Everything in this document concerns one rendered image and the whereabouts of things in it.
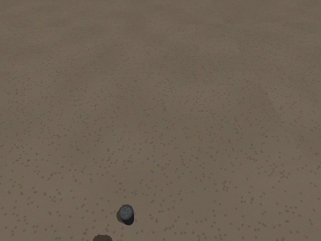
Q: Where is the cup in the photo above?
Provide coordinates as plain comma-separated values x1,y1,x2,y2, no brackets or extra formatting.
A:
118,204,134,225

